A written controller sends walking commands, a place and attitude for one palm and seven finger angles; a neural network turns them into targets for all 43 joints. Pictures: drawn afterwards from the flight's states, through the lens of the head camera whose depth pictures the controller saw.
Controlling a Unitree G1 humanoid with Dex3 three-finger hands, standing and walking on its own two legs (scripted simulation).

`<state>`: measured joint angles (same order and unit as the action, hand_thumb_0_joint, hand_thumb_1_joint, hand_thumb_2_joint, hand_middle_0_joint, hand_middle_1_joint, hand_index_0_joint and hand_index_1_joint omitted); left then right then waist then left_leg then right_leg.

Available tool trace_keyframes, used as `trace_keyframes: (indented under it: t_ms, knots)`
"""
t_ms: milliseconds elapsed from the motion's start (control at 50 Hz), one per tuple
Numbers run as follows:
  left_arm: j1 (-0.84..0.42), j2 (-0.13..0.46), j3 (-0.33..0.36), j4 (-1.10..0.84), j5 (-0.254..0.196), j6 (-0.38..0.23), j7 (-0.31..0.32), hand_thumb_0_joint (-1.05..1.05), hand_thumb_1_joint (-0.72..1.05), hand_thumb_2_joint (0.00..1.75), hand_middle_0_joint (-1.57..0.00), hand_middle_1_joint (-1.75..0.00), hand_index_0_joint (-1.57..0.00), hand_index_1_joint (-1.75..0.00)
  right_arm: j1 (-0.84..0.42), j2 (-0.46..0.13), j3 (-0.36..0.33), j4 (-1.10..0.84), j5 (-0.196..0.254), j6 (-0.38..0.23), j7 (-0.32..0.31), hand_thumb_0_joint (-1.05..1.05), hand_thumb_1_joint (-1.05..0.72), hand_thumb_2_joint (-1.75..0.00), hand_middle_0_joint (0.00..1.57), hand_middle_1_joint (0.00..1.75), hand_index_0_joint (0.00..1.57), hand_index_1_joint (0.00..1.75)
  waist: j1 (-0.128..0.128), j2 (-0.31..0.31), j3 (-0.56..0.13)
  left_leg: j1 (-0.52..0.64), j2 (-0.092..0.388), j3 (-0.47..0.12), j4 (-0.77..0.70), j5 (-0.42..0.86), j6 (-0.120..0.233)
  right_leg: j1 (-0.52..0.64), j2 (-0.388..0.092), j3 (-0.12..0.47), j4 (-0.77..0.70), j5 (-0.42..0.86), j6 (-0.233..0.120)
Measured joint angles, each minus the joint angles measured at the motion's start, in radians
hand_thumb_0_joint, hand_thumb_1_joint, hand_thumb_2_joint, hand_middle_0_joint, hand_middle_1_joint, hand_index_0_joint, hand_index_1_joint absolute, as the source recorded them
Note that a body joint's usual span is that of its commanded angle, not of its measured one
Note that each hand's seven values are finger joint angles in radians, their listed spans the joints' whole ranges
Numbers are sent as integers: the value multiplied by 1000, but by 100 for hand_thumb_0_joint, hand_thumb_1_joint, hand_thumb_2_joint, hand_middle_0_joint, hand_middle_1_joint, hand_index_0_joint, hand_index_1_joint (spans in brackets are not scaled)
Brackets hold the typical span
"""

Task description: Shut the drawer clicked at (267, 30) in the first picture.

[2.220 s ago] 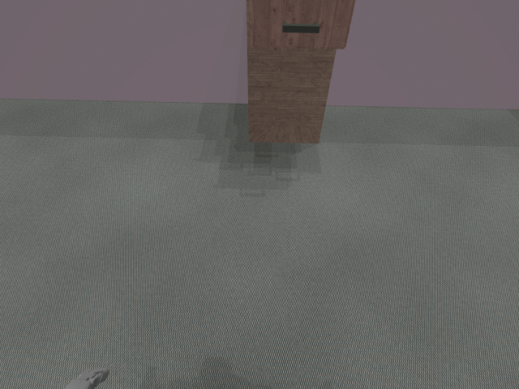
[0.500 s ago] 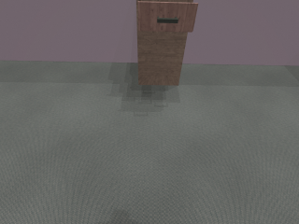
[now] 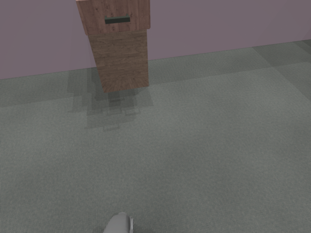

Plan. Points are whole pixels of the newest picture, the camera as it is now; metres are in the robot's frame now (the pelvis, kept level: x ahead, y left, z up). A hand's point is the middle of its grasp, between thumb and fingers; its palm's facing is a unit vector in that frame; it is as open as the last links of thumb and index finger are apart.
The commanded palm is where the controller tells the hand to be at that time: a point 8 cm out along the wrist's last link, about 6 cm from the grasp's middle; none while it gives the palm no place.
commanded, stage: walk to a spot facing it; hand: left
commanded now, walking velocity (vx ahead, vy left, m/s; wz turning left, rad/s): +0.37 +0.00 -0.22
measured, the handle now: (117, 18) +1.16 +0.30 +0.03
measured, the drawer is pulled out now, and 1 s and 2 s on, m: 0.28 0.28 0.28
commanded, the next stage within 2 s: turn to face it in 1.20 s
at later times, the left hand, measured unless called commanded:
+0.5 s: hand (87, 185) +0.29 +0.26 -0.18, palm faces -0.09 -0.98 -0.16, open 7.4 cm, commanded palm none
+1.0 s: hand (142, 123) +0.58 +0.10 -0.18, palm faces -0.34 -0.93 -0.15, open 7.4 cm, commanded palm none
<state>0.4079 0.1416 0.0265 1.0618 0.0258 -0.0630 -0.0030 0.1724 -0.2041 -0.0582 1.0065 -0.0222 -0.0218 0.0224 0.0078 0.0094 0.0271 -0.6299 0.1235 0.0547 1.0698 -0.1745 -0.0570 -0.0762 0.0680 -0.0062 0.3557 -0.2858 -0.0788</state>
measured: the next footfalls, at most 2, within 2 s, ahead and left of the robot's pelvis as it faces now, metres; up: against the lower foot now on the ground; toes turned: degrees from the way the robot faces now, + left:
left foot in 0.22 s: +0.27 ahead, +0.13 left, +0.00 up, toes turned +4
right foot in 0.90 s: +0.48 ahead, -0.11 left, +0.00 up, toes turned -27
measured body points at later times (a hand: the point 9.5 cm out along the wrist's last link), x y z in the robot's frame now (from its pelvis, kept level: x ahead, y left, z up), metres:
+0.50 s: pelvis +0.23 +0.08 +0.00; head +0.23 +0.11 +0.45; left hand +0.29 +0.31 -0.17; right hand +0.20 -0.17 -0.14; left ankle +0.23 +0.13 -0.74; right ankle +0.23 -0.08 -0.64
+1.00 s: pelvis +0.42 -0.02 -0.02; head +0.44 -0.02 +0.43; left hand +0.59 +0.15 -0.17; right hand +0.25 -0.16 -0.17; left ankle +0.32 +0.13 -0.63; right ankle +0.45 -0.09 -0.74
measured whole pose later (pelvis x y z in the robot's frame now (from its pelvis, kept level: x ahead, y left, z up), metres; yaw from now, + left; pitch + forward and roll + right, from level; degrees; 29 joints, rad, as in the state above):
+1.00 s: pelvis +0.42 -0.02 -0.02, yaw -20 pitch -2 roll +0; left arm 0.14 0.16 0.06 1.00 0.02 -0.06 0.00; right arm 0.46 -0.08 -0.04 1.16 -0.01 -0.03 -0.01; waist -0.05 -0.01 0.08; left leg -0.28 0.12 0.13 1.27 -0.42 -0.02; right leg -0.33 0.03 -0.17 0.62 -0.27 -0.11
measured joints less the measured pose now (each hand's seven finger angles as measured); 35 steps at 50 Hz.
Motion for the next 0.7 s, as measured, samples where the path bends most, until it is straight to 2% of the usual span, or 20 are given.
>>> trace_keyframes:
  t_ms: [100,200,220,240,280,320,360,440,520,600,700]
  knots:
    - [26,-8,0,14,3,-11,14,0,90,90,-20,-30,-20,-30,-45,20,6,-16,3,2,7,0,-91,-90,20,30,19,30,24,4,0,-10,-2,13,-142,22,4,91,7,25,-45,-45,14]
    - [51,3,4,31,3,-8,24,0,90,90,-20,-30,-20,-30,-84,47,21,-30,6,-14,10,0,-91,-90,20,30,19,30,49,-19,14,101,-49,52,-386,-2,44,162,-10,53,-7,-146,43]
    - [61,5,7,38,1,-6,23,0,90,90,-20,-30,-20,-30,-85,51,26,-37,5,-26,8,0,-91,-90,20,30,19,30,46,-23,14,147,-62,60,-442,14,56,153,-13,60,57,-184,47]
    - [60,9,12,48,-3,1,22,0,90,90,-20,-30,-20,-30,-87,59,27,-40,0,-40,3,0,-91,-90,20,30,19,30,36,-34,19,162,-73,71,-435,11,101,116,-22,60,175,-216,48]
    - [39,20,19,59,-11,17,17,0,91,90,-20,-30,-20,-30,-77,71,33,-46,-2,-57,-4,0,-91,-90,20,30,20,30,31,-51,31,188,-74,101,-387,-50,138,-26,-27,61,545,-228,39]
    - [11,31,25,57,-9,28,12,1,91,90,-20,-30,-20,-30,-45,77,34,-39,2,-59,-11,0,-91,-90,20,30,20,30,26,-57,29,251,-73,129,-416,-81,139,-163,-44,38,805,-160,38]
    - [-28,45,35,41,0,37,4,1,91,90,-20,-30,-20,-30,0,80,31,-20,4,-63,-22,0,-91,-90,20,30,20,30,18,-58,26,320,-80,145,-485,-71,130,-274,-76,9,903,-73,45]
    - [-97,59,53,-12,9,51,-2,0,91,90,-20,-30,-20,-30,88,51,5,20,13,-74,-46,-2,-95,-90,20,30,20,30,11,-59,9,430,-100,178,-609,-61,142,-442,-126,5,887,48,64]
    - [-148,65,65,-42,14,69,-8,0,91,90,-20,-30,-20,-30,173,41,6,65,14,-68,-48,-2,-94,-90,20,30,20,30,4,-66,-10,511,-118,210,-684,-73,142,-547,-156,12,848,150,86]
    - [-182,59,66,-46,14,86,-15,0,91,90,-20,-30,-20,-30,245,57,16,96,14,-67,-51,-1,-93,-90,20,30,19,30,-14,-63,-12,578,-125,238,-725,-102,132,-586,-168,-1,785,200,98]
    - [-222,39,54,-41,13,99,-25,0,91,90,-20,-30,-20,-30,311,90,28,123,7,-69,-50,0,-92,-90,20,30,19,30,-46,-47,6,654,-117,272,-752,-151,113,-552,-171,-63,607,189,94]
